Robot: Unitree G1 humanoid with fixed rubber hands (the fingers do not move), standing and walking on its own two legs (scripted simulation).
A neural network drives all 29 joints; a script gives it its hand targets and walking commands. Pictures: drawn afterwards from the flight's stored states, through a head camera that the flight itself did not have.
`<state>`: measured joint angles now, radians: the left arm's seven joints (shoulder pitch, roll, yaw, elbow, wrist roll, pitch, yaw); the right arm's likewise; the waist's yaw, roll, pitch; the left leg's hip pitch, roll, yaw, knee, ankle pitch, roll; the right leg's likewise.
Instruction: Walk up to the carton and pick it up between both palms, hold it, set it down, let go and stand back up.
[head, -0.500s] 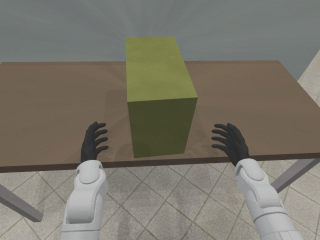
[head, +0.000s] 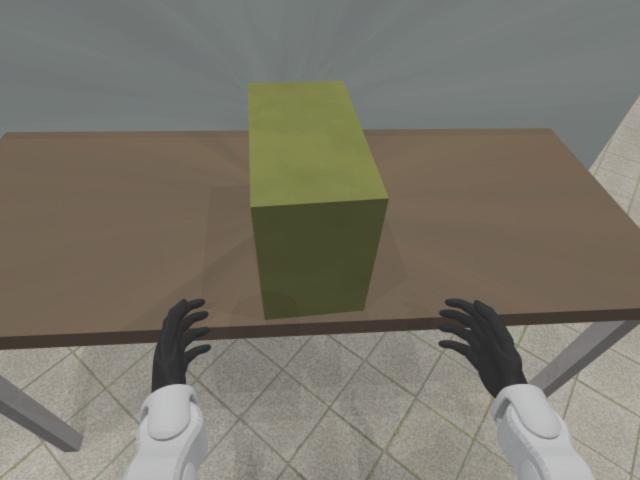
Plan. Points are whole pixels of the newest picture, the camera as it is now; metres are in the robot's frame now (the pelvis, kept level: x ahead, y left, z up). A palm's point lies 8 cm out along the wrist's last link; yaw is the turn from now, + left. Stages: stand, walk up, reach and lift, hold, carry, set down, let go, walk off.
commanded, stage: set down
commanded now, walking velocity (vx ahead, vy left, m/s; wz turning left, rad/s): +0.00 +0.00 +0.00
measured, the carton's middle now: (305, 196) +0.54 +0.04 +0.05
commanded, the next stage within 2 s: let go in 1.84 s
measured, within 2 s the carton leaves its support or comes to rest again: neither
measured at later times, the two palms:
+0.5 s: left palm (165, 392) +0.22 +0.20 +0.02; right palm (491, 393) +0.23 -0.19 +0.01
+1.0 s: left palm (156, 428) +0.20 +0.21 -0.02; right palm (498, 421) +0.20 -0.21 -0.02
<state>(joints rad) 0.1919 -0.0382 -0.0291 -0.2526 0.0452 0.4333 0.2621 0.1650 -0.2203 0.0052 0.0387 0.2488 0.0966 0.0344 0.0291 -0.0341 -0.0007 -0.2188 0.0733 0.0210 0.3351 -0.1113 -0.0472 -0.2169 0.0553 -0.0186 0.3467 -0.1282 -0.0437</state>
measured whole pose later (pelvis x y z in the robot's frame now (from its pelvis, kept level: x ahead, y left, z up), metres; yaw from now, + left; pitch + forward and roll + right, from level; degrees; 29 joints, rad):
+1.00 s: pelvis +0.03 +0.01 +0.00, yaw +0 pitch +2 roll +0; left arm 0.39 0.10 -0.03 -0.03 0.04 0.15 0.13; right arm 0.36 -0.22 0.01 0.18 0.23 -0.08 0.03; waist 0.03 -0.05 0.06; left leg -0.22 0.06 0.03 0.34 -0.15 -0.04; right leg -0.21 0.04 -0.01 0.35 -0.17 -0.04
